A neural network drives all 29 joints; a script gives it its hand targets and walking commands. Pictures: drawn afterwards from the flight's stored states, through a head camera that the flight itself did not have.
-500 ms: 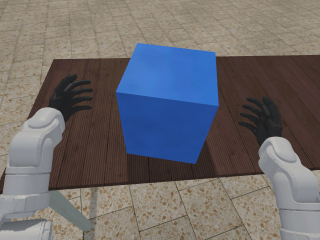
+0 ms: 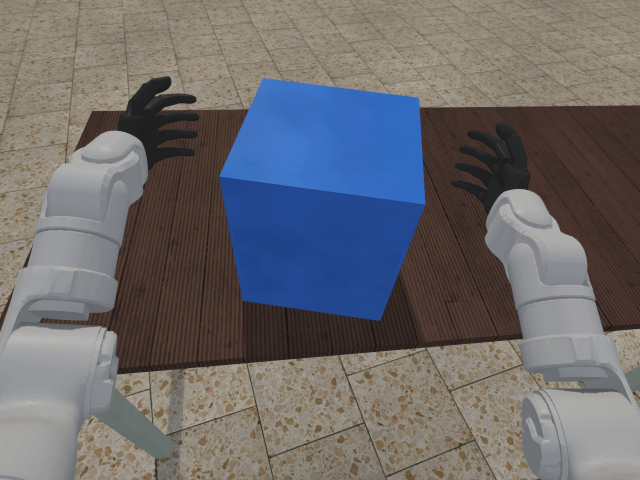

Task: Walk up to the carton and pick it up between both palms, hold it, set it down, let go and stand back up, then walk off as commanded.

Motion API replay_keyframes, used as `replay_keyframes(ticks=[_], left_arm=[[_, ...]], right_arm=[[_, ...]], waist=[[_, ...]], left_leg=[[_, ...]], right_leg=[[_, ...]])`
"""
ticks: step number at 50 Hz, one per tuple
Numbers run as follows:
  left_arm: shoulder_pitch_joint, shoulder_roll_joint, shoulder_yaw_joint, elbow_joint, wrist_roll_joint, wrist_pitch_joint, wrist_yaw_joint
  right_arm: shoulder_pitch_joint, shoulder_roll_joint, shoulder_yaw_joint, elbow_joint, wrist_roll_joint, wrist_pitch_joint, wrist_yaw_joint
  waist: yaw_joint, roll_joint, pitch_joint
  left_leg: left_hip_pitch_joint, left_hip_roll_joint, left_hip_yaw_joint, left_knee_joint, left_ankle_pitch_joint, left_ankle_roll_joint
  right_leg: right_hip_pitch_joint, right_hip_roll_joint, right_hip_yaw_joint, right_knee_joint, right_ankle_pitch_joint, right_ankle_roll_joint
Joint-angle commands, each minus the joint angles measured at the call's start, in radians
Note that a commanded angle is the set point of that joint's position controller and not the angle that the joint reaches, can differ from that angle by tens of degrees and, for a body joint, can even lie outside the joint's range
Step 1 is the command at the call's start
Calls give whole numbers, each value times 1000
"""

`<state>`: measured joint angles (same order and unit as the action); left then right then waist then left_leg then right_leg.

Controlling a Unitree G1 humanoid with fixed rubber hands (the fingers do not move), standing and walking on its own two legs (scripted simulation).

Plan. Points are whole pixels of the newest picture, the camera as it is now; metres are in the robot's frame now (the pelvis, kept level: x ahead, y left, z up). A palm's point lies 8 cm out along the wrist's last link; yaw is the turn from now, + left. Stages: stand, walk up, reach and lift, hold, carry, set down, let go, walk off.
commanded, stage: reach and lift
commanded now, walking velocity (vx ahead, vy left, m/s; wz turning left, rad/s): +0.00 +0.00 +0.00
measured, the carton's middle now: (324, 206) +0.46 -0.04 +0.08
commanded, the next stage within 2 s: none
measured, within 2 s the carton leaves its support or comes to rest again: neither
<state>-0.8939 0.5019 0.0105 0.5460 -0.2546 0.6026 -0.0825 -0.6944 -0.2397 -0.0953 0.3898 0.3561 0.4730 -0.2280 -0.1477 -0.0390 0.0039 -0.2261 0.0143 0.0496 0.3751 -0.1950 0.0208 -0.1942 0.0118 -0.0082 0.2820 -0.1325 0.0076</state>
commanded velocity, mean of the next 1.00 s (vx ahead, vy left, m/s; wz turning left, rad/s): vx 0.00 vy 0.00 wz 0.00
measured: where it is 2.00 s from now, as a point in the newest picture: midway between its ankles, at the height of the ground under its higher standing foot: outside the picture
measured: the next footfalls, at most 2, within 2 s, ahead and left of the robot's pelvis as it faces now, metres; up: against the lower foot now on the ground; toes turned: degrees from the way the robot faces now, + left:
none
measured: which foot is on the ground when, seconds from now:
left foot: down 0.00-1.00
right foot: down 0.00-1.00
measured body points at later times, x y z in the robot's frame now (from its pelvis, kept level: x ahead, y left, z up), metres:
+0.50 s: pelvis +0.01 -0.01 +0.00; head +0.04 +0.02 +0.45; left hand +0.52 +0.16 +0.22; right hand +0.43 -0.24 +0.21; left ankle +0.00 +0.10 -0.75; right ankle +0.01 -0.13 -0.75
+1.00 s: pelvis +0.00 -0.01 -0.01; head +0.06 +0.02 +0.44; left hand +0.51 +0.14 +0.11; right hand +0.43 -0.22 +0.11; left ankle +0.00 +0.10 -0.75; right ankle +0.01 -0.13 -0.75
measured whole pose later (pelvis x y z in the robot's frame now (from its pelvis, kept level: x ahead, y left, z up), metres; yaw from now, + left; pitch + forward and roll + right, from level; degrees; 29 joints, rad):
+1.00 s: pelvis +0.00 -0.01 -0.01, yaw +0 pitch +14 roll -1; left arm -1.14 0.40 -0.08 1.30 -0.25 0.08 -0.02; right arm -0.93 -0.11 -0.10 0.93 0.25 0.16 -0.26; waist -0.18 -0.03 -0.13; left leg -0.49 0.02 0.02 0.44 -0.19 0.01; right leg -0.46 0.02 -0.03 0.36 -0.14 -0.01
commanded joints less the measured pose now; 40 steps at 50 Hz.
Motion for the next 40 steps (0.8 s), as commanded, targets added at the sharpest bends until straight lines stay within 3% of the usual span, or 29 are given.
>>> replay_keyframes(ticks=[1, 3, 4, 5, 7, 8, 9, 10, 12, 13, 14, 16, 17, 18, 20, 22, 23, 24, 25, 26, 28, 29, 31, 32, 34, 35, 36, 37, 40], left_arm=[[-582, 242, 71, -79, 8, -63, 10], [-534, 220, 70, 11, -12, -104, 5], [-611, 206, 39, -19, -28, -120, 15], [-543, 169, 26, -16, 5, -111, 10], [-602, 172, 14, 4, -5, -111, 18], [-639, 195, 39, -49, -11, -116, 19], [-643, 188, 29, 65, -13, -125, 6], [-630, 159, 13, 130, -18, -118, 1], [-659, 198, 27, 79, -27, -145, 13], [-713, 215, 28, 159, -18, -144, 12], [-782, 211, -1, 144, -30, -168, 15], [-776, 227, 22, 119, -7, -179, 25], [-725, 180, -1, 225, 9, -161, 16], [-815, 209, 9, 266, 10, -163, 15], [-773, 183, -9, 385, -8, -187, 9], [-788, 157, -44, 344, -28, -225, 10], [-834, 146, -62, 355, -5, -231, 18], [-832, 177, -20, 400, 0, -240, 25], [-817, 144, -60, 428, -21, -259, 20], [-823, 151, -42, 415, -7, -283, 18], [-842, 127, -39, 428, 18, -291, 31], [-837, 134, -54, 420, -17, -308, 23], [-826, 124, -66, 522, -12, -331, 17], [-776, 93, -43, 509, 17, -333, 25], [-776, 100, -45, 497, 11, -369, 27], [-749, 83, -40, 603, 31, -379, 20], [-767, 105, -37, 583, 22, -401, 26], [-782, 74, -70, 508, 1, -427, 29], [-743, 89, -36, 549, -3, -479, 33]], right_arm=[[-527, -203, -48, -109, -2, -58, -6], [-492, -131, 0, -99, 7, -57, -2], [-576, -134, -7, -126, 13, -71, 0], [-516, -155, -9, -76, 27, -74, 3], [-542, -177, -54, -62, -20, -85, 1], [-570, -177, -30, -48, 3, -87, 4], [-596, -179, -28, 8, -19, -84, 1], [-599, -143, 7, 19, 15, -84, 3], [-654, -164, 21, -68, 25, -101, 4], [-697, -184, 0, 16, 18, -93, 0], [-758, -170, -9, 13, 39, -104, 2], [-707, -186, -39, 32, -1, -115, -5], [-673, -166, -35, 124, -7, -102, -7], [-758, -207, -58, 165, -27, -105, -7], [-742, -165, -21, 218, -19, -111, -12], [-754, -130, 25, 188, 12, -130, -8], [-775, -166, -23, 288, -2, -123, -3], [-778, -143, 3, 260, 0, -131, -4], [-780, -140, -3, 281, -1, -142, -6], [-807, -146, -7, 241, -20, -159, -10], [-782, -139, -25, 335, -18, -167, -10], [-808, -130, -1, 301, -12, -172, -14], [-776, -107, 10, 388, -4, -178, -10], [-750, -123, 9, 365, -18, -198, -11], [-778, -127, -4, 350, -12, -224, -17], [-728, -82, 7, 440, -38, -223, -13], [-775, -77, 21, 357, -16, -246, -16], [-781, -84, -3, 332, -48, -270, -20], [-766, -63, 4, 313, -64, -306, -35]], waist=[[-25, 99, -554], [7, 70, -556], [-10, 55, -625], [-19, 132, -627], [-49, 137, -702], [-39, 145, -717], [-46, 110, -648], [-29, 103, -594], [-2, 66, -689], [-17, 69, -669], [-32, 128, -709], [-48, 163, -824], [-46, 160, -707], [-76, 142, -695], [-70, 104, -657], [-50, 150, -676], [-79, 211, -669], [-47, 161, -705], [-66, 155, -665], [-41, 119, -686], [-73, 182, -668], [-64, 141, -696], [-67, 172, -612], [-56, 126, -611], [-47, 163, -637], [-50, 144, -549], [-27, 141, -626], [-55, 127, -667], [-44, 83, -731]], left_leg=[[160, -10, -17, -2, 254, -56], [90, -13, -9, -19, 217, -32], [88, -8, -15, -18, 210, -32], [182, -3, -25, -9, 284, -51], [202, 1, -32, 19, 330, -72], [216, -14, -18, 31, 360, -64], [176, -5, -22, 13, 327, -67], [160, -8, -18, 4, 333, -53], [146, -7, -19, 16, 348, -53], [125, -11, -14, 11, 285, -53], [127, -7, -18, 2, 279, -60], [164, -12, -27, 33, 349, -70], [163, -3, -26, 27, 349, -79], [165, -2, -36, 26, 326, -73], [137, -4, -26, 13, 290, -56], [163, -11, -24, 16, 283, -64], [219, 6, -42, 25, 325, -86], [166, -4, -41, 29, 299, -71], [163, -4, -27, 23, 282, -71], [137, 0, -30, 12, 296, -56], [181, 0, -43, 41, 361, -82], [164, -6, -29, 34, 321, -72], [152, -6, -38, 13, 288, -70], [174, -10, -44, 33, 328, -73], [164, -5, -45, 30, 319, -77], [127, -8, -40, 24, 240, -67], [108, -15, -25, 20, 242, -60], [159, -12, -46, 34, 264, -63], [96, -17, -39, 46, 270, -53]], right_leg=[[210, 13, -9, 60, 391, 18], [266, -17, 15, 60, 424, 33], [245, 0, 5, 86, 438, 32], [202, 7, -12, 75, 480, 24], [191, 24, -25, 77, 496, 16], [193, 17, -22, 82, 534, 24], [197, 22, -34, 76, 499, 30], [205, 14, -11, 70, 522, 29], [265, 13, -6, 92, 566, 27], [247, 10, -8, 99, 566, 33], [211, 9, -20, 96, 517, 21], [227, 14, -12, 100, 583, 22], [202, 18, -24, 97, 567, 21], [171, 20, -33, 74, 513, 16], [188, 11, -17, 78, 542, 19], [176, 16, -24, 72, 506, 22], [121, 24, -45, 75, 480, 5], [157, 16, -24, 73, 485, 16], [147, 14, -38, 85, 510, 15], [174, 16, -34, 85, 536, 19], [126, 25, -44, 86, 520, 8], [146, 19, -46, 84, 555, 16], [142, 12, -39, 59, 471, 9], [137, 20, -42, 77, 544, 14], [112, 25, -40, 70, 486, 7], [98, 11, -32, 60, 427, 13], [109, 13, -32, 55, 418, 19], [74, 17, -50, 59, 424, 17], [106, 22, -32, 90, 502, 31]])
